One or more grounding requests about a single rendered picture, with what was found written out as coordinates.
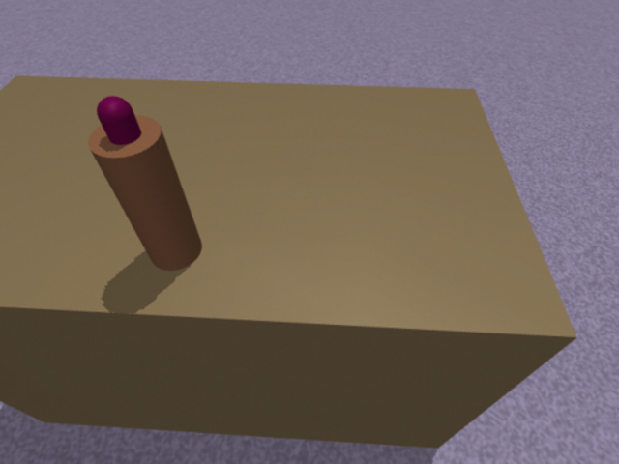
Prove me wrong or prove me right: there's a bottle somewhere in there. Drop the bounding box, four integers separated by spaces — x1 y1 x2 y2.
88 96 202 271

